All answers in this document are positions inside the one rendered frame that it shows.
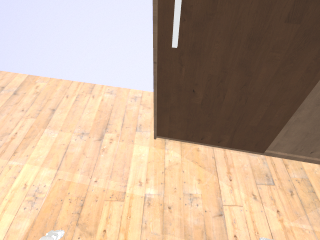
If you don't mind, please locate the handle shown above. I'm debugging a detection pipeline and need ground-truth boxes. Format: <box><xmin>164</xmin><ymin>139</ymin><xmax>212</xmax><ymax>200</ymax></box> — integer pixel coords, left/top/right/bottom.
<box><xmin>172</xmin><ymin>0</ymin><xmax>182</xmax><ymax>48</ymax></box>

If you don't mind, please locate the robot left hand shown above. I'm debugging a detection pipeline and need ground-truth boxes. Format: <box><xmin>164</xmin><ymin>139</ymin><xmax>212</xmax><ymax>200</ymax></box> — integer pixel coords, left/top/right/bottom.
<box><xmin>39</xmin><ymin>229</ymin><xmax>65</xmax><ymax>240</ymax></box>

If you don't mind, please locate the wardrobe door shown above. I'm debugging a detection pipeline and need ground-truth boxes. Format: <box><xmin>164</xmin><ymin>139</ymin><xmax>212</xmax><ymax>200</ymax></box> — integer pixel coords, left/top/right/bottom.
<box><xmin>267</xmin><ymin>80</ymin><xmax>320</xmax><ymax>159</ymax></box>
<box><xmin>156</xmin><ymin>0</ymin><xmax>320</xmax><ymax>154</ymax></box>

